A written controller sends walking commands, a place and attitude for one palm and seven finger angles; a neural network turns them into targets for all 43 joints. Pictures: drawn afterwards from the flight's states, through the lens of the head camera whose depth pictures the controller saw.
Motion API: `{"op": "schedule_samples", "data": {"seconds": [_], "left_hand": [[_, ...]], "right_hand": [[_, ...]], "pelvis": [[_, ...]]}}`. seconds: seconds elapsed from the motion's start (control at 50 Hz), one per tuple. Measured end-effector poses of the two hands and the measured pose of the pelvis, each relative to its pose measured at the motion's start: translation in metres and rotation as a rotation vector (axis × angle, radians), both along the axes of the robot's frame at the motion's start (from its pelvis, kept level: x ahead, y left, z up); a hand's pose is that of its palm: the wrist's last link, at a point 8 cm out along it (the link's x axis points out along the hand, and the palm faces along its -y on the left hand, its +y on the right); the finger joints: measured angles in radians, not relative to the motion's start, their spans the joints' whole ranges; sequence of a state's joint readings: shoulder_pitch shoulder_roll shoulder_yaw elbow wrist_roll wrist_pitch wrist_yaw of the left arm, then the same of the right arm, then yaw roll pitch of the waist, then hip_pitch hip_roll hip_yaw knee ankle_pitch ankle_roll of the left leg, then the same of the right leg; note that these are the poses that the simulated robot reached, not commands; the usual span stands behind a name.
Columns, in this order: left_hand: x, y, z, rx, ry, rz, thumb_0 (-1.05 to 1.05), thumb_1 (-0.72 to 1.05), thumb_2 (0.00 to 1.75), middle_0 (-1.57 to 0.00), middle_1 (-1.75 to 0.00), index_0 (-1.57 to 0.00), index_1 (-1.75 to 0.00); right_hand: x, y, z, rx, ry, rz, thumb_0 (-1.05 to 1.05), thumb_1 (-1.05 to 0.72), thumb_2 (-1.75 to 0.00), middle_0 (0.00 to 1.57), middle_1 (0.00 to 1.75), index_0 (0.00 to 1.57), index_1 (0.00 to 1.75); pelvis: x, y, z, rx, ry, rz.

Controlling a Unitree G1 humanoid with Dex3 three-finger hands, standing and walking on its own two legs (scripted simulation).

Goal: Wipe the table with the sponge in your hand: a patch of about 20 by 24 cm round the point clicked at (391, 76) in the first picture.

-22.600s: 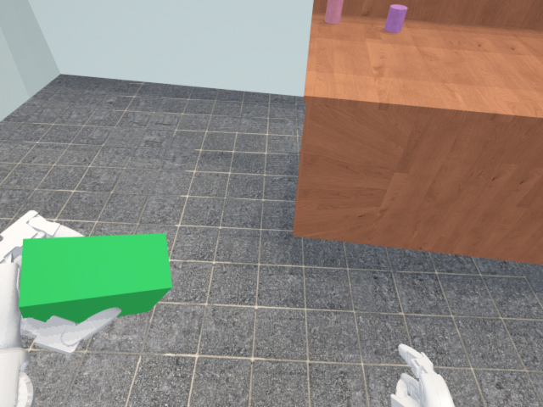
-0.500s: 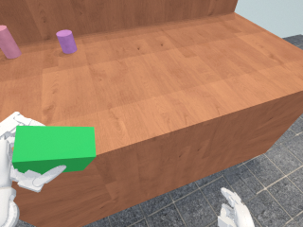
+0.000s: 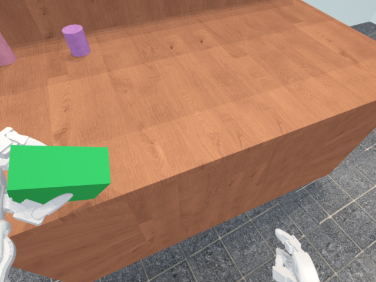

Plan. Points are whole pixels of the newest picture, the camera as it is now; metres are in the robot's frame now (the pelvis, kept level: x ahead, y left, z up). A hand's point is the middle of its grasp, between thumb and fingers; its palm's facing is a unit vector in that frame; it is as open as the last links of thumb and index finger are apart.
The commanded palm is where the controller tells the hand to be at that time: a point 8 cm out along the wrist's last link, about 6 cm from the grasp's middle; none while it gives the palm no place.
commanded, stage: come to a stop and stand still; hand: left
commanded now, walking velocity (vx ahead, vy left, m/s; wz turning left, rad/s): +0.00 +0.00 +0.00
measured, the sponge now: (74, 176) +0.26 +0.22 +0.13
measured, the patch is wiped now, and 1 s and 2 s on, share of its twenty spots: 0.00 0.00 0.00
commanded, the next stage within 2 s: look again from close up in 0.48 s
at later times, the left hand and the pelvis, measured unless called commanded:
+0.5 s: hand (28, 181) +0.23 +0.28 +0.15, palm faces +0.40 -0.84 -0.35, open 10.3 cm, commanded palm +0.17 +0.31 +0.18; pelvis +0.02 +0.02 +0.00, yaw +1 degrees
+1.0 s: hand (36, 187) +0.22 +0.26 +0.15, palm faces +0.42 -0.82 -0.38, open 10.3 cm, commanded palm +0.16 +0.29 +0.18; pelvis +0.01 +0.01 +0.00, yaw +1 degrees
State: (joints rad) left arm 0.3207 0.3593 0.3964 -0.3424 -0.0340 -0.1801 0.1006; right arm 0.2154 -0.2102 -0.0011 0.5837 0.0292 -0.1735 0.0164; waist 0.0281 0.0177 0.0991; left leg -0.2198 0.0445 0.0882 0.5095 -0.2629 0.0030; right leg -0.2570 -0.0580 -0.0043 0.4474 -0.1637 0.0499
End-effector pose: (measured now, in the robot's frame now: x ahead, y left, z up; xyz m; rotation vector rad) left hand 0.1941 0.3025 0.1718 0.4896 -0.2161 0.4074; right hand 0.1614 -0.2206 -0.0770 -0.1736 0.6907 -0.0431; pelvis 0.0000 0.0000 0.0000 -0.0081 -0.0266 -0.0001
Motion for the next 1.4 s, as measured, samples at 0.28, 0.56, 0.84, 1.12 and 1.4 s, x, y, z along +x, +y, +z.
{"op": "schedule_samples", "data": {"seconds": [0.28,0.56,0.84,1.12,1.4], "left_hand": [[-0.004,0.026,0.003,0.012,-0.104,-0.002,-0.02,-0.52,1.03,-0.71,-1.31,-0.74,-1.31],[-0.007,0.021,-0.023,-0.067,0.007,-0.02,-0.01,-0.52,1.03,-0.71,-1.31,-0.74,-1.31],[-0.015,0.005,0.002,-0.025,-0.07,-0.019,-0.01,-0.52,1.03,-0.71,-1.31,-0.74,-1.3],[-0.002,0.022,0.019,0.094,-0.122,0.013,-0.01,-0.52,1.03,-0.72,-1.31,-0.74,-1.3],[-0.029,-0.008,-0.016,-0.014,0.024,-0.034,-0.01,-0.52,1.03,-0.71,-1.31,-0.74,-1.3]], "right_hand": [[0.019,0.036,0.014,-0.066,0.012,0.07,0.01,-0.9,-0.9,0.2,0.3,0.21,0.3],[0.04,0.038,0.027,-0.059,-0.053,0.043,0.01,-0.91,-0.9,0.2,0.3,0.21,0.3],[0.018,0.023,0.013,-0.048,0.008,0.028,0.01,-0.9,-0.9,0.2,0.3,0.21,0.3],[0.005,0.004,0.007,-0.084,0.05,0.047,0.01,-0.91,-0.9,0.2,0.3,0.21,0.3],[0.006,0.002,0.007,-0.062,0.005,0.014,0.01,-0.91,-0.9,0.2,0.3,0.21,0.3]], "pelvis": [[0.011,0.015,-0.001,-0.021,-0.006,0.021],[0.013,0.022,0.001,-0.016,-0.008,0.018],[0.008,0.013,0.002,-0.015,-0.015,0.022],[-0.002,-0.005,0.001,0.0,-0.006,0.026],[0.001,-0.005,-0.001,0.004,-0.003,0.027]]}}
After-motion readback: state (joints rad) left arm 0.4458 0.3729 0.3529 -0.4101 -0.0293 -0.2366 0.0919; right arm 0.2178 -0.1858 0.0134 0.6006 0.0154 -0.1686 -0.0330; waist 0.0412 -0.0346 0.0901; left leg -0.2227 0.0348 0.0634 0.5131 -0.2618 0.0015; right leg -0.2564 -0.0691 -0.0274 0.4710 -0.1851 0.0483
